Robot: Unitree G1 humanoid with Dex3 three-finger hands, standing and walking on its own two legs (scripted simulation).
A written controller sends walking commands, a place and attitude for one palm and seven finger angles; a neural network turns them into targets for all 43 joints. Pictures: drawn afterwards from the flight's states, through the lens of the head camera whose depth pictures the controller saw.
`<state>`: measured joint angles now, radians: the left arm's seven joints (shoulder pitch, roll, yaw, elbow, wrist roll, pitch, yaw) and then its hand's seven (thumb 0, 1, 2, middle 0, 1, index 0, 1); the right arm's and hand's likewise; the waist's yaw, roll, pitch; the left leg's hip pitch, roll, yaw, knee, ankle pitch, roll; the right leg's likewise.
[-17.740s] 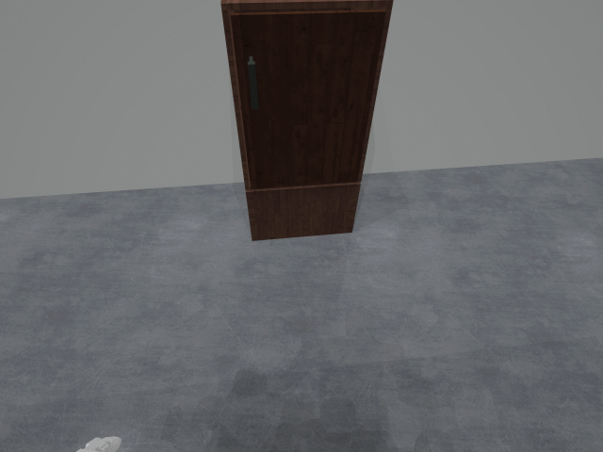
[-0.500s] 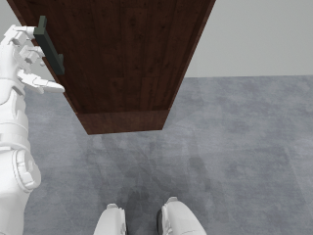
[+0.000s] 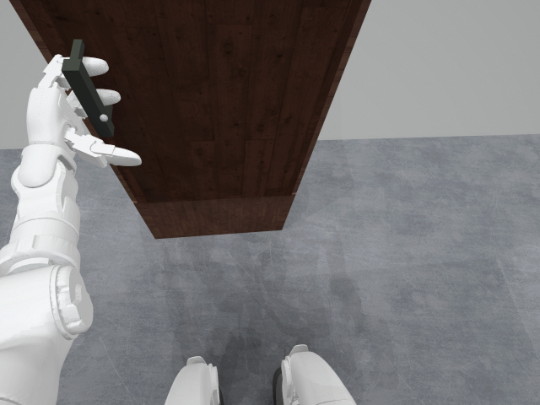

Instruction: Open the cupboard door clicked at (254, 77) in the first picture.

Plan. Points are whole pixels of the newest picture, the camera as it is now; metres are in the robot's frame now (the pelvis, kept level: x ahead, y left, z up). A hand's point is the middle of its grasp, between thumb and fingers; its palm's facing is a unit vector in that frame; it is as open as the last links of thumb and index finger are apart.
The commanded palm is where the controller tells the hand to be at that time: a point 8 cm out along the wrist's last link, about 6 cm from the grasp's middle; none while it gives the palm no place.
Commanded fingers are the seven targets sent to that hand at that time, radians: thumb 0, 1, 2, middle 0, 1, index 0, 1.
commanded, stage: slide the fingers in behind the handle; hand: left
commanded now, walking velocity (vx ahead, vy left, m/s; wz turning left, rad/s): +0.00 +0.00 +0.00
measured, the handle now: (93, 92) +0.56 +0.22 +0.06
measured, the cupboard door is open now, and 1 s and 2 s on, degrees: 0 0 30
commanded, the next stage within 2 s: close the thumb around the handle in 0.40 s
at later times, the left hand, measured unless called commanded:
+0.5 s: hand (109, 115) +0.51 +0.19 +0.07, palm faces +0.03 -1.00 -0.01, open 14.0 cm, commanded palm +0.49 +0.24 +0.06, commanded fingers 0.00 -0.44 0.32 -0.30 -1.21 -0.30 -1.21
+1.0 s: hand (109, 115) +0.51 +0.19 +0.06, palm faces +0.03 -1.00 -0.02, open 7.5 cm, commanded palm +0.49 +0.23 +0.06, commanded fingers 0.00 0.90 0.90 -0.40 -1.35 -0.40 -1.35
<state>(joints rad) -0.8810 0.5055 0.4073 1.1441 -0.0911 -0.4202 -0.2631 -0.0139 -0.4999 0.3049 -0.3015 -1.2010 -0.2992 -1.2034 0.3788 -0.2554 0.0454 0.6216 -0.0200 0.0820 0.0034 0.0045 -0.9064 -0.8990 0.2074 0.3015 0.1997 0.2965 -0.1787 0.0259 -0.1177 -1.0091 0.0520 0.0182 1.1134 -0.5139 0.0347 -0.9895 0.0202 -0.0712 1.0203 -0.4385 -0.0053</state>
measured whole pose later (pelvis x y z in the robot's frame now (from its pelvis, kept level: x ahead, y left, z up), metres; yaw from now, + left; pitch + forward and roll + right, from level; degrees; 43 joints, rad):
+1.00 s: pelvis +0.00 +0.00 +0.00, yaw +0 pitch +24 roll -3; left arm -0.91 0.51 0.41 1.16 -0.08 -0.42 -0.24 0.00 0.42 0.70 -0.37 -1.30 -0.36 -1.30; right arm 0.38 -0.26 0.04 0.63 -0.02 0.07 0.00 0.00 -0.91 -0.90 0.21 0.30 0.20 0.30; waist -0.18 0.03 -0.11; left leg -1.03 0.05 0.02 1.12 -0.52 0.03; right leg -1.01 0.02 -0.07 1.03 -0.44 -0.01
